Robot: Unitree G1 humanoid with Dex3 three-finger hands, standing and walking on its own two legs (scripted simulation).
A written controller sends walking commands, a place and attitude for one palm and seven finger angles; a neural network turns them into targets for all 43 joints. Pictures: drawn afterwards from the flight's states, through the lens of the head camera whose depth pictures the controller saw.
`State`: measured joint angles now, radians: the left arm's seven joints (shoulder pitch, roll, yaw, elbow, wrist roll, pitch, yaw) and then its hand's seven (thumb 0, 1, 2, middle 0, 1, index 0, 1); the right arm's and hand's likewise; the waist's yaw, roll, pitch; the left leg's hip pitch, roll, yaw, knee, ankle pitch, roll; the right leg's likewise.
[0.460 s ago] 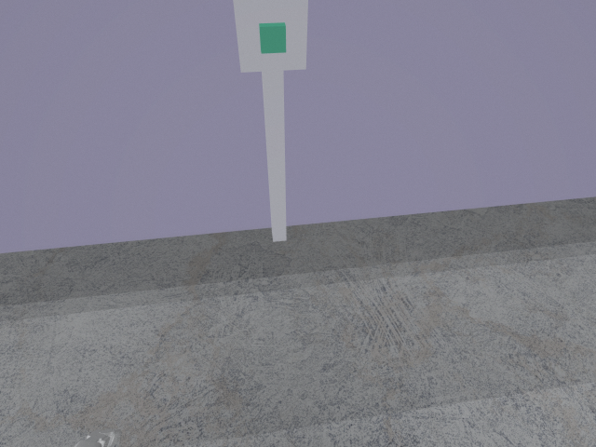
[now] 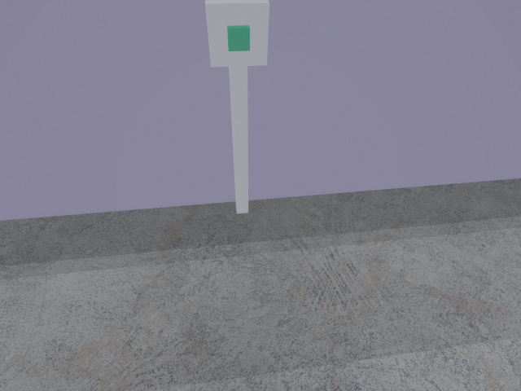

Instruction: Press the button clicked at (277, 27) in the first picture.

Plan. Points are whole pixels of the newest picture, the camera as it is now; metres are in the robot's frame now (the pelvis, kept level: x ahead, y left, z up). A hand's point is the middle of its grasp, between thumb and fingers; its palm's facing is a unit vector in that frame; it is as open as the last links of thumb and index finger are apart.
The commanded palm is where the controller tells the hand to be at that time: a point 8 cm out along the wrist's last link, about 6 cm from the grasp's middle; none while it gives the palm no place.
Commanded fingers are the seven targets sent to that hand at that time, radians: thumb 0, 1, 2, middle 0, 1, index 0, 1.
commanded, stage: stand and wait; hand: left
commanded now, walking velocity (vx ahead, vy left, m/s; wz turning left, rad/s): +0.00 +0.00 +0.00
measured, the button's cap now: (238, 38) +1.02 +0.13 +0.10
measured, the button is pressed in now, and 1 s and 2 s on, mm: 0 0 0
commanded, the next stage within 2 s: look at it before walking up in 0.36 s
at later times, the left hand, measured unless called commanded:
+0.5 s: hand out of the picture +0.06 +0.24 -0.15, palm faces -0.04 -0.94 -0.33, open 7.4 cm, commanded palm none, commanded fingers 0.00 0.90 0.90 -0.20 -0.30 -0.20 -0.30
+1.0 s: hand out of the picture +0.06 +0.24 -0.15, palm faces -0.04 -0.94 -0.33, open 7.4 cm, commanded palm none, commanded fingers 0.00 0.90 0.90 -0.20 -0.30 -0.20 -0.30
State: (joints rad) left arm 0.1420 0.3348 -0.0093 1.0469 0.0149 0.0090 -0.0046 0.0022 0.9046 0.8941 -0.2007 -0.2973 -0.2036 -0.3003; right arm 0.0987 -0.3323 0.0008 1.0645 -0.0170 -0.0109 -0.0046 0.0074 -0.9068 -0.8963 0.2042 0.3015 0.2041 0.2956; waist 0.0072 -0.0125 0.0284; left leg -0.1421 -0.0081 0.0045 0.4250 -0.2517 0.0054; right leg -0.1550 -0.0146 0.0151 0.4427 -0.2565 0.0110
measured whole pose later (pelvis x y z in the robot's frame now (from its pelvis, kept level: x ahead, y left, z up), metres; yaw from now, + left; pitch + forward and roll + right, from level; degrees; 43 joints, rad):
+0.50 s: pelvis -0.02 +0.00 +0.00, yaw +0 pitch -2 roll +0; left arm 0.13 0.34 -0.01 1.08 0.02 0.00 -0.01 0.00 0.91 0.89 -0.20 -0.30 -0.20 -0.30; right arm 0.12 -0.34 0.00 1.12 -0.01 -0.01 0.00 0.01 -0.91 -0.90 0.20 0.30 0.20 0.30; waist 0.00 0.00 0.03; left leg -0.14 0.00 0.01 0.38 -0.20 0.00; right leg -0.16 -0.01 0.02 0.40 -0.21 0.00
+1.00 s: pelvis -0.01 -0.01 +0.00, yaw +0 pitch -2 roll +0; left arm 0.14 0.34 -0.01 1.09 0.02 0.00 -0.01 0.00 0.91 0.89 -0.20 -0.30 -0.20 -0.30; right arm 0.12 -0.34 0.01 1.12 -0.01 -0.01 0.00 0.01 -0.91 -0.90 0.20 0.30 0.20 0.30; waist 0.00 0.00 0.03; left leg -0.13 0.00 0.01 0.36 -0.20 -0.01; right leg -0.15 0.00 0.02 0.38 -0.20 0.00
